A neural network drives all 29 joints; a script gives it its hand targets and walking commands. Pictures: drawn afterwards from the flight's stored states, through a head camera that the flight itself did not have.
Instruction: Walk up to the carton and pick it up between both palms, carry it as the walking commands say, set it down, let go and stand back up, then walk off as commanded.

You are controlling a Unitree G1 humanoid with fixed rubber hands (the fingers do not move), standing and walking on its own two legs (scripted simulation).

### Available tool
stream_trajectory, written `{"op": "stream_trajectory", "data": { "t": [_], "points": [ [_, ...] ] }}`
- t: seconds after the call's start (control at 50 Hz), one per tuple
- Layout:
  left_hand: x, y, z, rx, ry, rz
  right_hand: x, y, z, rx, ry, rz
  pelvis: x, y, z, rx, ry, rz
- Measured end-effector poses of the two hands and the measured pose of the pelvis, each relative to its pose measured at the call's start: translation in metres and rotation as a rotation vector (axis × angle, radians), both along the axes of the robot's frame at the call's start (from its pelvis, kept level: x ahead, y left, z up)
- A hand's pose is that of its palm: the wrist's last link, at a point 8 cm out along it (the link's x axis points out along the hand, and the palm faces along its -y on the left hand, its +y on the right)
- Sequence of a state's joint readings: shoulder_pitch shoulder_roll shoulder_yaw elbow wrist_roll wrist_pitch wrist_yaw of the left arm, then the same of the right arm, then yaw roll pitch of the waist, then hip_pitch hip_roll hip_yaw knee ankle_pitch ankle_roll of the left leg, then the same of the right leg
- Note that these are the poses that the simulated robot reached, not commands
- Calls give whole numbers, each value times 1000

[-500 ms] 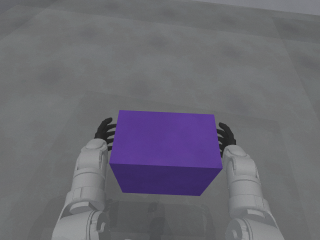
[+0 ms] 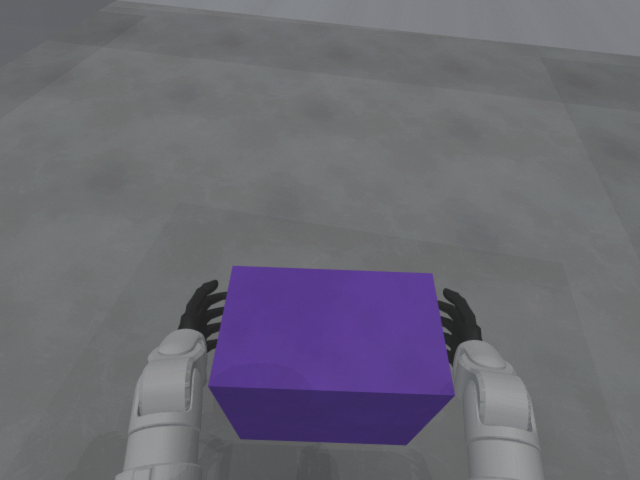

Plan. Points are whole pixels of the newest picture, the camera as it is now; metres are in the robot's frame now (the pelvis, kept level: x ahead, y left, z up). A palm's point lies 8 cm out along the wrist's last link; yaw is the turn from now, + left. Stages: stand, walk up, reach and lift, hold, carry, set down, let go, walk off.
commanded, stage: reach and lift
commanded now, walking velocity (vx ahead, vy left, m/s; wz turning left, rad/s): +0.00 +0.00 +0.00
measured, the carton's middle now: (327, 363) +0.27 +0.00 -0.03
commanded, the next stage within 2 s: hold in 0.94 s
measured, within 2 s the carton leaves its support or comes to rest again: neither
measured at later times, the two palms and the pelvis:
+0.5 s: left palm (189, 333) +0.28 +0.17 +0.03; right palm (460, 337) +0.28 -0.17 +0.04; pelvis -0.02 +0.00 -0.01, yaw -1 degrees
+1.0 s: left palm (191, 347) +0.26 +0.17 +0.03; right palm (467, 355) +0.26 -0.17 +0.03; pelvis -0.01 +0.00 +0.00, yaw -1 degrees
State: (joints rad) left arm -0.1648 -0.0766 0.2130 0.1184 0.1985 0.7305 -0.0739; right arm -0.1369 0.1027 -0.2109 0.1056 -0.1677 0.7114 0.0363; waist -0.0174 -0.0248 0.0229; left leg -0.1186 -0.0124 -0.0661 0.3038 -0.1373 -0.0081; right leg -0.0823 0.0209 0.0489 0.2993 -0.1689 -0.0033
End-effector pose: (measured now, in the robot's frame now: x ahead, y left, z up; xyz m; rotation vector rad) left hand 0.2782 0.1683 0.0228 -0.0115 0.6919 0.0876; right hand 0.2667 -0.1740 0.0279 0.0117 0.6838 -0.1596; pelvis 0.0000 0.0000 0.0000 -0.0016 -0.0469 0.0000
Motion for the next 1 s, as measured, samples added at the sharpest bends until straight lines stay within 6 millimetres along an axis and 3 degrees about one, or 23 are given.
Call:
{"op": "stream_trajectory", "data": {
  "t": [0.16,0.34,0.52,1.0],
  "points": [
    [-4,-3,5,5,-12,-6,-5,-3,5,-7,-11,0,-15,-1,-3,0,-36,-10],
    [3,0,8,26,-5,0,7,0,5,-1,-5,21,-28,1,-8,4,-48,-19],
    [2,5,8,22,-2,13,11,5,7,-12,-1,37,-21,2,-6,2,-43,-12],
    [-14,0,4,14,-3,12,-9,0,2,2,-2,19,-13,2,-4,2,-63,-12]
  ]
}}
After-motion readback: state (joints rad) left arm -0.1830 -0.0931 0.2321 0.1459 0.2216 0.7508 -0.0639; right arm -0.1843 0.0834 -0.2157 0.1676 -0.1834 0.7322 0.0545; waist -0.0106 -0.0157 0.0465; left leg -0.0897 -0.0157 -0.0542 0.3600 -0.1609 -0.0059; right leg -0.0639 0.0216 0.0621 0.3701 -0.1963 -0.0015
